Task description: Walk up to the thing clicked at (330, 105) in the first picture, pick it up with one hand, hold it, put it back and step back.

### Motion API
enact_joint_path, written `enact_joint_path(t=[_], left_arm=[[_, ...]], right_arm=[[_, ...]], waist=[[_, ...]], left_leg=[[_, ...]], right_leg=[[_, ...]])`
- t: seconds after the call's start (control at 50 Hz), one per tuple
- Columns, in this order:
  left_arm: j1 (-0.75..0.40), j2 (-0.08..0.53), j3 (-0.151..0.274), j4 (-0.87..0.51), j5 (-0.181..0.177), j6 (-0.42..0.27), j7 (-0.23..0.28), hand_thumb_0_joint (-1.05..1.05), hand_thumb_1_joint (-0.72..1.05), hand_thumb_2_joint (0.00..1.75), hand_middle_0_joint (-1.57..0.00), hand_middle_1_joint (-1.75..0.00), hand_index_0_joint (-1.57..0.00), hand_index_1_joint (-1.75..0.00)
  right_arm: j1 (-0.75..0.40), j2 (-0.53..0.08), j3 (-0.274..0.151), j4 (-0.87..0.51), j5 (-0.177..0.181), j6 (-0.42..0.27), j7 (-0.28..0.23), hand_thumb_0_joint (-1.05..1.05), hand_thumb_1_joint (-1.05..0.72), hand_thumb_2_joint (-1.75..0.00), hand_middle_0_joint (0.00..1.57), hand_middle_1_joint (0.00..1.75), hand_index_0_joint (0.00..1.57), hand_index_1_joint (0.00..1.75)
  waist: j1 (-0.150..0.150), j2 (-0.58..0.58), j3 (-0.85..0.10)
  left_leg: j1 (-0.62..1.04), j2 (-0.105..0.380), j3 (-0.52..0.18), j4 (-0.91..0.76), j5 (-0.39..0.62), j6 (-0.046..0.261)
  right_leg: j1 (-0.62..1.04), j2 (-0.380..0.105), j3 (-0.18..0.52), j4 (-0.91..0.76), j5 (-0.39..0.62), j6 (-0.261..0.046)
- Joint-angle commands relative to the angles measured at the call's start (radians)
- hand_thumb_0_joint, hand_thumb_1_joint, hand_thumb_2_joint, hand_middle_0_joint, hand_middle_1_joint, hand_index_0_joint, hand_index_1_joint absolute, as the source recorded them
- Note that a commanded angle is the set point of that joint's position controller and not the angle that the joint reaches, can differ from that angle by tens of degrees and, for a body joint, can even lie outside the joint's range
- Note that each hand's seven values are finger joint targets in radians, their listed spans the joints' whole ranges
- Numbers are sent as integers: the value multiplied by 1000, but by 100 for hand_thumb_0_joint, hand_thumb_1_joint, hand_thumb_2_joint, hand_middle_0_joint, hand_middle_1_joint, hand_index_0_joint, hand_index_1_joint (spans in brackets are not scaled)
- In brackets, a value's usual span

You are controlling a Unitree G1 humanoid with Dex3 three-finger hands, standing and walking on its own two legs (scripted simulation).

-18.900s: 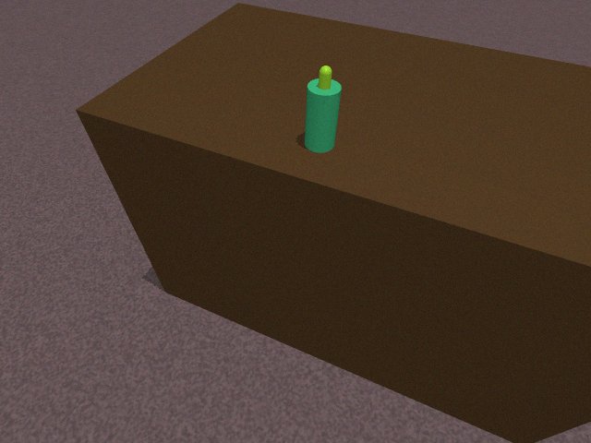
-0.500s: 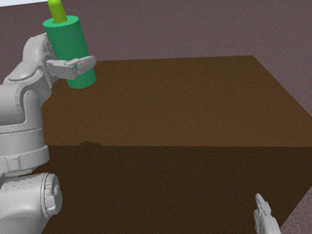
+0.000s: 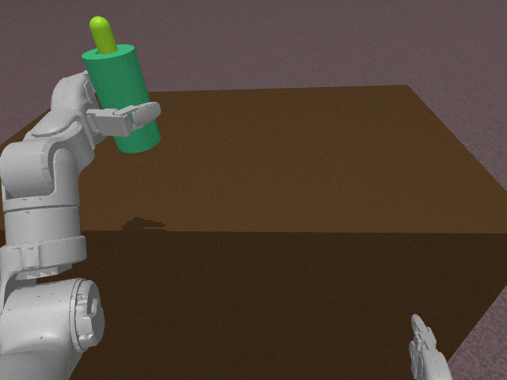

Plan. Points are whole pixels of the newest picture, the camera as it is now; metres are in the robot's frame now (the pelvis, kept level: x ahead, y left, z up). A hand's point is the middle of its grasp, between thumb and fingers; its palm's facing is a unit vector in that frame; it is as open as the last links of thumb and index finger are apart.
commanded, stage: crouch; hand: left
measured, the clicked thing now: (120, 87) +0.36 +0.18 +0.34
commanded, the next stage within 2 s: lower in 1.16 s
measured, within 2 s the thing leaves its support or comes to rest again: neither
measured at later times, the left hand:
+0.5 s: hand (124, 127) +0.43 +0.22 +0.25, palm faces +0.24 -0.97 +0.01, open 9.2 cm
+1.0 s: hand (129, 138) +0.46 +0.24 +0.21, palm faces +0.26 -0.96 +0.00, open 9.2 cm
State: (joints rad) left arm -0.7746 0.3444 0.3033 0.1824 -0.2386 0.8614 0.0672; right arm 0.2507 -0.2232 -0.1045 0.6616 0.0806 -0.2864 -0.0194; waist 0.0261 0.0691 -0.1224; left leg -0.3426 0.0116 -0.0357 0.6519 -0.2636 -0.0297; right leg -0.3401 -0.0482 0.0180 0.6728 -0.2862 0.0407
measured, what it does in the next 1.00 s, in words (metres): stands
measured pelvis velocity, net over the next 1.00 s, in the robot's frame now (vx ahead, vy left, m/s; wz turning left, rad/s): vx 0.03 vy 0.01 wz -0.02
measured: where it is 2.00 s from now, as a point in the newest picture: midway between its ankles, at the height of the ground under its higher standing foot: outside the picture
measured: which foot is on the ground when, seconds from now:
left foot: down 0.00-1.00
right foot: down 0.00-1.00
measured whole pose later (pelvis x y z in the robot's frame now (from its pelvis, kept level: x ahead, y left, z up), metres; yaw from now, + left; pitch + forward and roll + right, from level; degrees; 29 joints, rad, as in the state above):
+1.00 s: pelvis +0.03 +0.01 +0.00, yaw -1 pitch +2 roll -1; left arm -0.73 0.42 0.36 0.65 -0.13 0.27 -0.02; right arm 0.26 -0.22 -0.07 0.60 0.03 -0.32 -0.05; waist -0.03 0.04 -0.08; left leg -0.39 0.03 -0.02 0.64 -0.29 -0.02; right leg -0.37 -0.03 0.03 0.61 -0.28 0.05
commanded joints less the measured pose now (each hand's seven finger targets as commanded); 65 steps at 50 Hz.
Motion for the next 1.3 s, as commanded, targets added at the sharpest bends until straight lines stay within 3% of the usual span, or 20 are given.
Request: enact_joint_path(t=[0.0,0.1,0.26,0.42,0.6,0.62,0.66,0.7,0.72,0.8,0.86,0.88,0.9,0.96,1.08,1.12,1.14,1.16,1.22,1.28], left_arm=[[-527,225,51,-112,4,-172,-21,0,5,123,-128,-141,-132,-140],[-646,340,105,-200,24,-339,-20,0,11,121,-123,-137,-128,-136],[-625,363,113,-86,48,-475,-36,0,20,126,-125,-140,-129,-139],[-568,277,30,101,57,-528,-96,0,20,126,-130,-142,-134,-140],[-569,340,93,70,59,-603,-87,0,18,126,-126,-141,-130,-139],[-572,391,143,41,56,-618,-78,0,17,126,-127,-142,-131,-140],[-589,340,98,22,64,-640,-79,0,20,128,-127,-143,-131,-141],[-577,372,122,25,74,-654,-72,0,19,128,-126,-142,-130,-141],[-534,331,98,88,72,-654,-75,0,20,129,-126,-143,-130,-142],[-545,329,78,131,84,-661,-80,0,19,131,-127,-144,-131,-143],[-540,370,120,139,80,-680,-81,0,16,130,-127,-144,-131,-143],[-550,331,75,166,86,-682,-90,0,17,131,-129,-146,-134,-144],[-542,385,131,160,79,-691,-86,0,19,132,-129,-146,-133,-145],[-542,353,92,177,80,-712,-100,0,16,132,-128,-146,-132,-144],[-567,407,126,187,77,-750,-105,0,16,132,-129,-146,-133,-145],[-582,369,88,204,81,-764,-110,0,17,133,-127,-145,-131,-144],[-574,410,123,208,82,-773,-105,0,17,133,-128,-146,-132,-145],[-577,380,94,217,86,-780,-107,0,18,133,-128,-145,-132,-144],[-585,398,105,242,82,-794,-107,0,20,134,-128,-146,-132,-145],[-521,376,99,357,84,-799,-108,0,15,127,-130,-143,-132,-143]], right_arm=[[-128,-111,-29,-182,-2,-78,-18,0,57,-5,5,5,5,5],[-136,-115,-29,-185,-15,-107,-44,0,57,-5,5,5,5,5],[-187,-116,-15,-198,-28,-134,-73,0,56,-5,5,5,5,5],[-117,-96,-1,-142,-34,-131,-68,0,57,-5,5,5,5,5],[-55,-119,-17,-196,-35,-120,-47,0,57,-4,5,5,5,5],[-87,-139,-31,-240,-33,-124,-50,0,57,-4,5,5,5,5],[-61,-101,-6,-225,-35,-116,-46,0,57,-4,5,5,5,5],[-65,-117,-20,-227,-38,-115,-49,0,56,-5,5,5,5,5],[-60,-103,-6,-200,-37,-112,-46,0,56,-5,5,5,5,5],[-108,-107,-7,-225,-39,-104,-45,0,56,-5,5,5,5,5],[-108,-124,-11,-231,-43,-103,-45,0,56,-5,5,5,5,5],[-64,-93,8,-178,-44,-95,-41,0,56,-5,5,5,5,5],[-106,-128,-11,-263,-43,-101,-45,0,56,-5,5,5,5,5],[-46,-101,0,-185,-45,-86,-39,0,56,-5,5,5,5,5],[-60,-127,-3,-230,-47,-81,-43,0,56,-5,5,5,5,5],[-76,-113,1,-212,-44,-75,-41,0,56,-5,5,5,5,5],[-95,-134,-10,-239,-46,-77,-45,0,55,-5,5,5,5,5],[-94,-105,10,-207,-45,-73,-41,0,56,-5,5,5,5,5],[-94,-119,-1,-222,-44,-64,-45,0,56,-5,5,5,5,5],[-80,-106,7,-182,-44,-52,-44,0,55,-5,5,5,5,5]], waist=[[-31,-102,-125],[-25,-33,-230],[-28,36,-320],[-56,22,-229],[-54,-18,-268],[-47,-27,-277],[-48,15,-305],[-42,22,-326],[-49,6,-260],[-55,33,-274],[-54,25,-262],[-58,43,-264],[-56,-2,-269],[-66,22,-272],[-83,5,-310],[-80,21,-295],[-78,5,-291],[-70,38,-290],[-73,35,-312],[-84,9,-233]], left_leg=[[53,-36,57,-127,-88,36],[84,-30,40,-108,-74,32],[107,-18,32,-90,-17,22],[91,-11,33,-115,-17,24],[125,-17,47,-94,117,27],[131,-15,43,-95,125,28],[156,-14,43,-90,164,23],[159,-14,43,-83,194,22],[130,-15,44,-84,176,24],[136,-14,45,-91,172,20],[135,-6,38,-101,156,20],[137,-5,36,-105,162,19],[129,-6,38,-101,158,24],[121,-14,49,-101,158,28],[144,-14,51,-88,197,33],[144,-15,49,-93,178,31],[140,-12,44,-97,168,31],[138,-12,43,-103,156,26],[133,-14,44,-102,150,27],[92,-15,50,-102,142,31]], right_leg=[[-41,37,-65,-175,-62,-18],[-17,35,-62,-157,-47,-20],[11,49,-68,-128,24,-28],[-52,56,-70,-146,42,-31],[6,59,-68,-140,147,-30],[21,58,-67,-135,151,-29],[27,58,-68,-130,180,-32],[51,55,-66,-125,205,-33],[32,56,-66,-129,192,-32],[24,55,-63,-140,190,-35],[23,58,-68,-140,176,-35],[16,61,-71,-142,180,-38],[38,60,-70,-145,178,-33],[32,56,-62,-147,185,-31],[45,51,-56,-149,232,-26],[23,52,-58,-150,211,-30],[28,54,-61,-151,198,-30],[21,55,-63,-150,184,-35],[34,54,-60,-158,180,-34],[17,52,-57,-162,179,-32]])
